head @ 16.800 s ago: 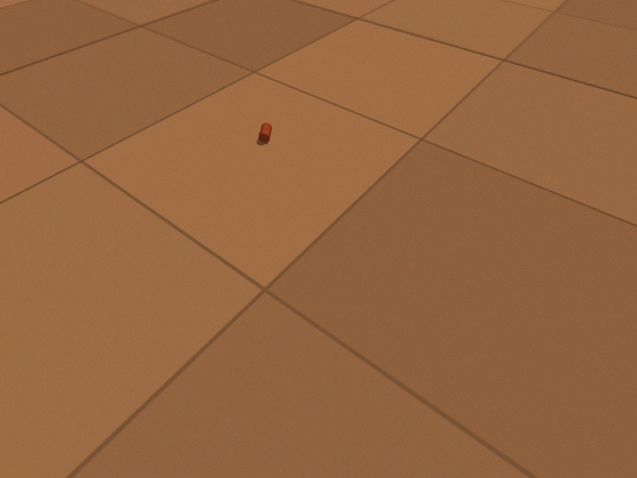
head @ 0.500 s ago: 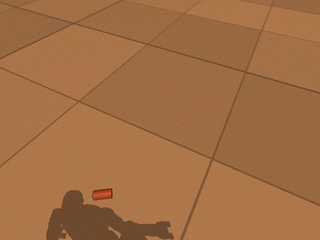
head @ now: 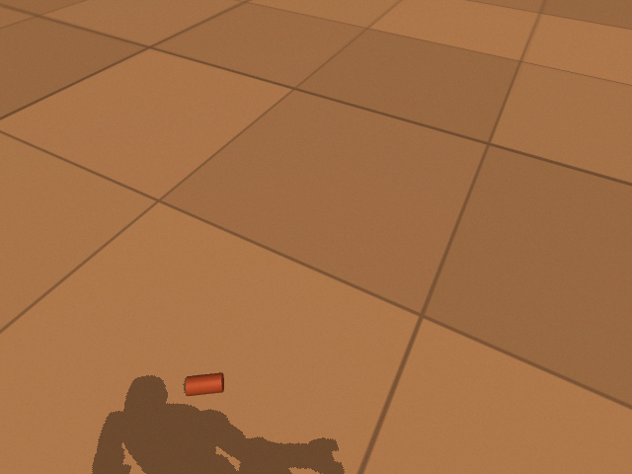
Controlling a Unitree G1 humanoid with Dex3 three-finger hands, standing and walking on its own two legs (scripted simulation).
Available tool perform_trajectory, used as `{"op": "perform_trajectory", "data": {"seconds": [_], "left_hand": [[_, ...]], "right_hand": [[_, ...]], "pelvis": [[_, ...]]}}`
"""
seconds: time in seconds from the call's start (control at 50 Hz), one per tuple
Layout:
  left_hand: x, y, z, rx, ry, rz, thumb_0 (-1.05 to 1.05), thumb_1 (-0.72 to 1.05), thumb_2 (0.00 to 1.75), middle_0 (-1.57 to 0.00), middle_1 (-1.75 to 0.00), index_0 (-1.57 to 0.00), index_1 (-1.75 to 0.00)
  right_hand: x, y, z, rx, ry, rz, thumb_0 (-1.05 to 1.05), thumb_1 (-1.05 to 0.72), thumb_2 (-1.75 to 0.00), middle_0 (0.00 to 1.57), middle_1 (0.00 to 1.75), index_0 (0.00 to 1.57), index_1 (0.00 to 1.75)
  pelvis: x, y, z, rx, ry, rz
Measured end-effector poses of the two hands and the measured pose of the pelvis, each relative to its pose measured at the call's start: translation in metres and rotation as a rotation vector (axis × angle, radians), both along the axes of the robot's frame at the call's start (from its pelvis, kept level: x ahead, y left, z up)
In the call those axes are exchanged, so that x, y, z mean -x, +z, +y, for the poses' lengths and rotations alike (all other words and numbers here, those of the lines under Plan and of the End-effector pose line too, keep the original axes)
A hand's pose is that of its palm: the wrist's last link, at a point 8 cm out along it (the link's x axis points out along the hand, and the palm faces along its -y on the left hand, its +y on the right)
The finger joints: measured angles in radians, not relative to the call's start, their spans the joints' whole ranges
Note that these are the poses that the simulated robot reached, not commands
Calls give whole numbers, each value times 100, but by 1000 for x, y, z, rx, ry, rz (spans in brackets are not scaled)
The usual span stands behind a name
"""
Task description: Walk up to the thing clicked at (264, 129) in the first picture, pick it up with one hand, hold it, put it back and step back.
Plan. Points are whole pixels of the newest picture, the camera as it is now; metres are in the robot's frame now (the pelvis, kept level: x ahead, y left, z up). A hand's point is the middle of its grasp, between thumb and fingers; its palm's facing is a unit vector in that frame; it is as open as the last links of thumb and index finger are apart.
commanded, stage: stand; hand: left
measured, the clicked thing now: (205, 384) +0.55 +0.32 -0.75
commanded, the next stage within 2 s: walk up in 0.26 s
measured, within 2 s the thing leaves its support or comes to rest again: neither
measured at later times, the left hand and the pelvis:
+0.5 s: hand out of the picture +0.05 +0.28 -0.16, palm faces +0.07 -0.93 -0.37, open 7.4 cm; pelvis +0.04 +0.01 -0.01, yaw +2 degrees
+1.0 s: hand (117, 453) +0.21 +0.29 -0.17, palm faces +0.04 -0.93 -0.37, open 7.4 cm; pelvis +0.15 +0.02 -0.02, yaw +3 degrees
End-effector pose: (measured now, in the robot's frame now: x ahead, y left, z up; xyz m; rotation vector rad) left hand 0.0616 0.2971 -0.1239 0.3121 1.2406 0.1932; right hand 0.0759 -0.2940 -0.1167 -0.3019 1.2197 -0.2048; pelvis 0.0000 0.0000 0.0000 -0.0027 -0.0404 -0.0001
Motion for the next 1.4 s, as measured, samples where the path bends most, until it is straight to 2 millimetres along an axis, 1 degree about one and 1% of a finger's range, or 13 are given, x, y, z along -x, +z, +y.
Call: {"op": "perform_trajectory", "data": {"seconds": [0.28,0.38,0.46,0.56,0.64,0.74,0.82,0.9,1.04,1.12,1.2,1.32,1.4], "left_hand": [[6,0,0,0,10,17,0,90,89,-20,-30,-20,-30],[5,3,6,-8,33,-28,0,90,89,-20,-30,-21,-30],[16,2,19,-29,80,-27,0,90,89,-20,-30,-21,-30],[23,-9,47,-36,118,62,0,90,89,-20,-30,-21,-30],[2,-17,61,-29,113,100,0,90,89,-20,-30,-20,-30],[-48,-5,65,-8,78,26,0,90,89,-20,-30,-20,-30],[-84,-2,64,-12,66,-21,0,90,89,-20,-30,-20,-30],[-114,-5,55,-15,61,-42,0,90,89,-20,-30,-20,-30],[-152,-7,26,-39,45,-55,0,90,89,-20,-30,-20,-30],[-167,1,13,-37,34,-97,0,90,89,-20,-30,-21,-30],[-175,5,11,-41,27,-126,0,90,89,-20,-30,-21,-30],[-172,-7,24,-21,55,-171,0,90,89,-20,-30,-21,-30],[-156,-17,32,7,97,-138,0,90,89,-20,-30,-21,-30]], "right_hand": [[5,-2,-4,-1,-1,19,1,-90,-90,21,30,20,30],[3,-3,-13,-8,10,24,1,-90,-90,21,30,20,30],[-15,-6,-15,22,46,49,1,-90,-90,21,30,20,30],[-60,-2,1,40,85,3,1,-91,-90,21,30,20,30],[-84,5,18,52,81,-66,1,-91,-90,21,30,20,30],[-98,19,30,54,74,-60,0,-90,-90,21,30,20,30],[-111,20,33,60,82,-53,0,-90,-90,21,30,20,30],[-130,10,32,49,84,-46,1,-90,-90,21,30,20,30],[-171,-23,15,6,68,-53,1,-90,-90,21,30,20,30],[-186,-26,13,2,99,-39,1,-90,-90,21,30,20,30],[-188,-24,10,9,124,-25,0,-91,-90,21,30,20,30],[-174,-19,9,70,163,4,0,-91,-90,21,30,20,30],[-160,-6,15,92,160,6,0,-91,-90,21,30,20,30]], "pelvis": [[-2,0,-2,-1,2,1],[-16,-4,-4,-2,15,6],[-30,-10,4,20,32,-4],[-58,-18,22,25,52,-16],[-77,-19,35,7,55,-26],[-103,-7,41,15,58,-28],[-121,-5,40,6,63,-39],[-134,-9,34,-5,56,-42],[-153,-25,15,4,63,-19],[-151,-21,9,-22,75,-4],[-146,-19,9,-26,89,19],[-140,-27,16,-1,129,18],[-137,-24,20,-27,116,-1]]}}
